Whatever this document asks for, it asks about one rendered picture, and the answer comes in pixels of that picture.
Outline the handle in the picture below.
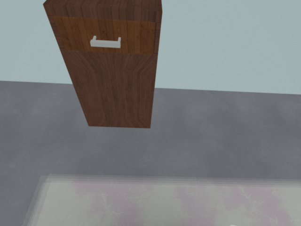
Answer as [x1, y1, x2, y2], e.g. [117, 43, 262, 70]
[90, 36, 121, 48]

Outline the drawer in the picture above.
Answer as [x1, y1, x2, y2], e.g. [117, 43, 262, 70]
[54, 16, 156, 55]

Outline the cabinet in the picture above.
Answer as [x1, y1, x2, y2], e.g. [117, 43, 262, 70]
[43, 0, 162, 129]

